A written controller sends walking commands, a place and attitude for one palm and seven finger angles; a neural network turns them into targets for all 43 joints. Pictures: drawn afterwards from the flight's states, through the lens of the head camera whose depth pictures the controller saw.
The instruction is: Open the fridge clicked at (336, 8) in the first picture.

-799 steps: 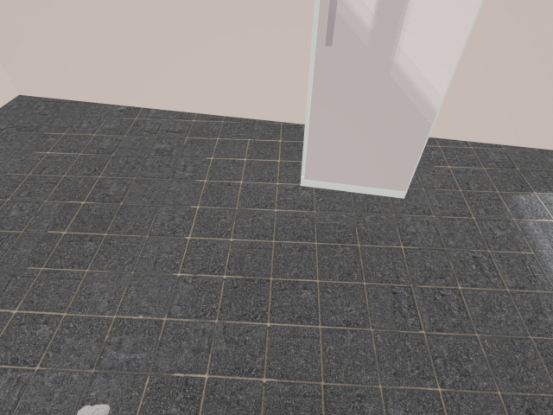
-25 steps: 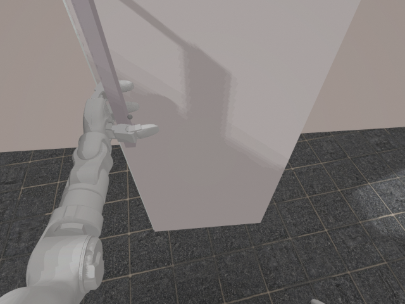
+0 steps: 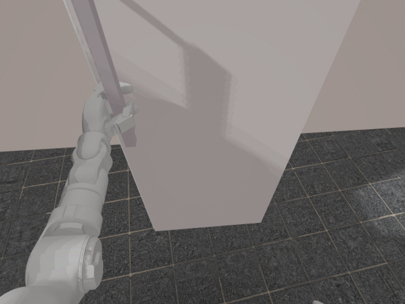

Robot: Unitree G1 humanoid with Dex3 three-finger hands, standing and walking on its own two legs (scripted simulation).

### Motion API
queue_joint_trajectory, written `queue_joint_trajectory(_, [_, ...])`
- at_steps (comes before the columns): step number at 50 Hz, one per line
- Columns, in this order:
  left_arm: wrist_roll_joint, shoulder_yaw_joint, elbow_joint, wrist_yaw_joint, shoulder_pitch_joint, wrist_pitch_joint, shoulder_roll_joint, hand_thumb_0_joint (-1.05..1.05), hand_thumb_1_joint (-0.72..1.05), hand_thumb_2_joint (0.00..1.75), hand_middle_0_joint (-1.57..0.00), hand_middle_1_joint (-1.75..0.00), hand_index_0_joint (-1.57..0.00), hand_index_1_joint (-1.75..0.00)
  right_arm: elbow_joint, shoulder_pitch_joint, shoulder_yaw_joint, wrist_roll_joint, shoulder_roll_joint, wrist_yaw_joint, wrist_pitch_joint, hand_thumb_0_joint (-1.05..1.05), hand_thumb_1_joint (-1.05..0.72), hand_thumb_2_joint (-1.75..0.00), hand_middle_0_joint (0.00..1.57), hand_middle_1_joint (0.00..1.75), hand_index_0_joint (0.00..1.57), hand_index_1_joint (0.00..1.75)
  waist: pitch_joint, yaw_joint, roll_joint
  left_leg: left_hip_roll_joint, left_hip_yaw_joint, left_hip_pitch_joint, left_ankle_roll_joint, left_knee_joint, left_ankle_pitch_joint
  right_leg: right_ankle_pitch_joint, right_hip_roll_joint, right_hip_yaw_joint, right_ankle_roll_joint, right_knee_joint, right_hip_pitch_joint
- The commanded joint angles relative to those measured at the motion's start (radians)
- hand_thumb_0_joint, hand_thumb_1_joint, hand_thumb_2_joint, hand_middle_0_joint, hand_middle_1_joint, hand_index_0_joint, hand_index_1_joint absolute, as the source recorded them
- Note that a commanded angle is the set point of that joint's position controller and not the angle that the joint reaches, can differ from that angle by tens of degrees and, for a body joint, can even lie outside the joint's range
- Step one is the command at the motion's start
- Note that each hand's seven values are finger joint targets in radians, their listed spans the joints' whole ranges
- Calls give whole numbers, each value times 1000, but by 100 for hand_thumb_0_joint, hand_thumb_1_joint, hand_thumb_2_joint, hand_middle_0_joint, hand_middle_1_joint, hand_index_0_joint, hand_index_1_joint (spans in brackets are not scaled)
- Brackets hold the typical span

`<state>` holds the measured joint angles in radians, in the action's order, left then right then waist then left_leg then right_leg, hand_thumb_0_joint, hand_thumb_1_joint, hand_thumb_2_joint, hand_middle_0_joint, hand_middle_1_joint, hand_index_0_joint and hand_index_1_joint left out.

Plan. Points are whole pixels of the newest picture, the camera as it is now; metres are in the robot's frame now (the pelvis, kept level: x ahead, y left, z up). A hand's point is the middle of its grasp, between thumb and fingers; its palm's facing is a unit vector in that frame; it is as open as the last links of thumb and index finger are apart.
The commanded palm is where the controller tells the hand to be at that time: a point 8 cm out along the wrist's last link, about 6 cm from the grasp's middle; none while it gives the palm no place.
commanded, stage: grip the handle and tug to test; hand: left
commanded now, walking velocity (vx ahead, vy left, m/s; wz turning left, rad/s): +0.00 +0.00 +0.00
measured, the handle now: (112, 75) +0.49 +0.19 +0.20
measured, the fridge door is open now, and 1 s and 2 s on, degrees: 0 0 23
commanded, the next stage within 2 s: pull the door a little, standing still in 0.64 s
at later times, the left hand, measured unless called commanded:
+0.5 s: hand (129, 117) +0.44 +0.16 +0.14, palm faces +0.10 -0.99 +0.01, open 5.7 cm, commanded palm +0.39 +0.20 +0.14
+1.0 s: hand (128, 118) +0.44 +0.16 +0.14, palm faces +0.10 -1.00 +0.00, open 5.8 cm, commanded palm +0.38 +0.20 +0.14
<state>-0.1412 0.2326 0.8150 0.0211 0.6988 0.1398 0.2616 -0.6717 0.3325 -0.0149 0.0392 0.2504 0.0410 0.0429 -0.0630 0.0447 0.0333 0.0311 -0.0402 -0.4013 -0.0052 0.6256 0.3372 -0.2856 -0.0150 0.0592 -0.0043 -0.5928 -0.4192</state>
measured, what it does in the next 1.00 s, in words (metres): stands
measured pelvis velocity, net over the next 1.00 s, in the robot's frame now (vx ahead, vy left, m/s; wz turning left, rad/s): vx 0.05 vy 0.01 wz -0.02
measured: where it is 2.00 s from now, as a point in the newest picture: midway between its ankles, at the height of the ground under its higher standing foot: outside the picture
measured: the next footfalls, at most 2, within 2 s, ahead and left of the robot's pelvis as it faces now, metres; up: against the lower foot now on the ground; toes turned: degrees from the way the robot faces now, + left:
left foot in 1.86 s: +0.14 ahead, +0.06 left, +0.00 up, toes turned +13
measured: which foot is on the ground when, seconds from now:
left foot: down 0.00-1.00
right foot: down 0.00-1.00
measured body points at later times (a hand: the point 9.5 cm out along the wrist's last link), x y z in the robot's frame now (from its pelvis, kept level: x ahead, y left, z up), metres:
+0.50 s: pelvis +0.01 +0.00 +0.00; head +0.03 -0.01 +0.45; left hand +0.43 +0.21 +0.14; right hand +0.10 -0.25 -0.11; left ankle -0.02 +0.11 -0.73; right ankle +0.01 -0.12 -0.73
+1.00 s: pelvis +0.05 +0.01 +0.01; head +0.06 +0.00 +0.46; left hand +0.43 +0.21 +0.14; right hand +0.18 -0.24 -0.10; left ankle -0.01 +0.11 -0.73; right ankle +0.01 -0.12 -0.72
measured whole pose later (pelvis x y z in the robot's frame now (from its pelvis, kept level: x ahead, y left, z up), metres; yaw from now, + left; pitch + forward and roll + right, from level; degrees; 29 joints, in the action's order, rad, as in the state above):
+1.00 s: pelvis +0.05 +0.01 +0.01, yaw -1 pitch +6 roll -1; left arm -0.16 0.19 0.32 0.00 0.39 -0.09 0.19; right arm -0.61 0.26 -0.01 0.04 0.23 0.03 0.00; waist -0.08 0.01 0.04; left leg 0.03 -0.06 -0.26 -0.01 0.53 0.35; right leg -0.29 -0.01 0.04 0.00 -0.51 -0.29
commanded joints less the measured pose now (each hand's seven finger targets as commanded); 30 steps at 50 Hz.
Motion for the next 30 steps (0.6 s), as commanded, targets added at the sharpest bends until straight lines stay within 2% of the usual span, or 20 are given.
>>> queue_joint_trajectory(1, [3,22,-239,25,473,76,179,0,90,90,-45,-140,-45,-140,111,7,50,-5,141,15,36,0,-90,-90,20,30,20,30,-330,13,-37,-29,36,129,-22,-59,-324,358,34,-18,-22,42,169])
queue_joint_trajectory(3, [0,24,-249,31,482,77,180,0,90,90,-45,-140,-45,-140,113,-1,49,-4,137,15,36,0,-90,-90,20,30,20,30,-327,12,-24,-31,30,126,-23,-62,-312,362,33,-23,-21,46,171])
queue_joint_trajectory(4, [-3,38,-236,33,459,75,188,0,90,90,-45,-140,-45,-140,113,1,48,-3,136,15,38,0,-90,-90,20,30,20,30,-325,3,-22,-32,29,121,-23,-61,-308,357,34,-24,-22,46,172])
queue_joint_trajectory(5, [-2,30,-236,36,457,74,186,0,90,90,-45,-140,-45,-140,112,1,47,-3,137,17,36,0,-90,-90,20,30,20,30,-322,8,-42,-31,30,114,-23,-64,-303,358,33,-23,-21,47,178])
queue_joint_trajectory(6, [-5,33,-220,36,453,73,185,0,90,90,-45,-140,-45,-140,113,2,46,-2,138,18,35,0,-90,-90,20,30,20,30,-304,6,-35,-31,31,110,-23,-66,-303,350,32,-20,-22,49,175])
queue_joint_trajectory(7, [-5,30,-240,37,473,76,189,0,90,90,-45,-140,-45,-140,114,-1,46,-2,138,18,35,0,-90,-90,20,30,20,30,-312,11,-29,-30,32,116,-23,-66,-303,350,33,-22,-21,48,170])
queue_joint_trajectory(9, [-5,26,-255,38,451,75,176,0,90,90,-45,-140,-45,-140,118,-1,48,-2,134,16,36,0,-90,-90,20,30,20,30,-340,1,-8,-30,30,134,-21,-62,-329,370,34,-22,-23,42,177])
queue_joint_trajectory(11, [-6,28,-234,36,459,70,181,0,90,90,-45,-140,-45,-140,114,3,46,-2,137,18,35,0,-90,-90,20,30,20,30,-318,9,-21,-31,31,123,-21,-62,-321,360,32,-19,-22,45,173])
queue_joint_trajectory(12, [-6,47,-241,34,448,72,199,0,90,90,-45,-140,-45,-140,115,1,48,-3,137,17,34,0,-90,-90,20,30,20,30,-324,0,-25,-30,32,122,-21,-65,-325,365,34,-20,-22,43,179])
queue_joint_trajectory(13, [-9,38,-264,37,421,73,182,0,90,90,-45,-140,-45,-140,125,-3,48,-3,135,15,35,0,-90,-90,20,30,20,30,-348,-7,-17,-31,28,131,-22,-63,-338,381,34,-23,-23,42,191])
queue_joint_trajectory(16, [-15,32,-268,41,375,66,170,0,90,90,-45,-140,-45,-140,132,-9,48,-2,137,15,33,0,-90,-90,20,30,20,30,-332,-9,-49,-31,24,121,-23,-66,-337,387,33,-19,-21,45,206])
queue_joint_trajectory(17, [-16,44,-282,41,357,63,180,0,90,90,-45,-140,-45,-140,136,-17,48,0,134,14,33,0,-90,-90,20,30,20,30,-335,-19,-18,-30,22,123,-21,-68,-340,388,32,-21,-23,42,206])
queue_joint_trajectory(18, [-16,40,-285,42,345,57,173,0,90,90,-45,-140,-45,-140,137,-18,47,0,135,14,32,0,-90,-90,20,30,20,30,-334,-19,-36,-30,21,125,-22,-69,-345,397,33,-20,-23,44,213])
queue_joint_trajectory(20, [-20,40,-334,43,319,51,166,0,90,90,-45,-140,-45,-140,148,-27,50,0,132,12,33,0,-90,-90,20,30,20,30,-347,-29,-12,-29,16,137,-21,-70,-368,417,33,-22,-24,43,225])
queue_joint_trajectory(22, [-24,61,-372,39,244,47,177,0,90,90,-45,-140,-45,-140,156,-29,52,0,131,9,32,0,-90,-90,20,30,20,30,-364,-45,-32,-25,16,148,-22,-68,-425,457,34,-18,-25,36,253])
queue_joint_trajectory(23, [-25,31,-414,42,225,42,144,0,90,90,-45,-140,-45,-140,165,-40,51,2,127,6,34,0,-90,-90,20,30,20,30,-363,-46,-6,-23,12,160,-19,-69,-446,470,33,-18,-24,35,252])
queue_joint_trajectory(25, [-28,0,-486,42,186,31,101,0,90,90,-45,-140,-45,-140,172,-47,56,3,121,0,39,0,-90,-90,20,30,20,30,-377,-49,0,-16,11,194,-18,-64,-508,500,35,-15,-23,32,254])
queue_joint_trajectory(26, [-27,12,-500,37,147,24,112,0,90,90,-45,-140,-45,-140,175,-46,57,3,124,-1,39,0,-90,-90,20,30,20,30,-381,-59,8,-14,13,198,-16,-60,-551,511,33,-13,-25,29,266])
queue_joint_trajectory(29, [-30,-7,-569,35,91,-10,82,0,90,90,-45,-140,-45,-140,182,-57,58,4,120,-6,39,0,-90,-90,20,30,20,30,-367,-58,1,-10,7,214,-15,-65,-575,539,35,-14,-20,35,266])
queue_joint_trajectory(30, [-30,9,-596,31,79,-18,101,0,90,90,-45,-140,-45,-140,183,-55,59,2,122,-6,39,0,-90,-90,20,30,20,30,-369,-61,-21,-8,10,214,-15,-67,-596,559,34,-11,-20,34,281])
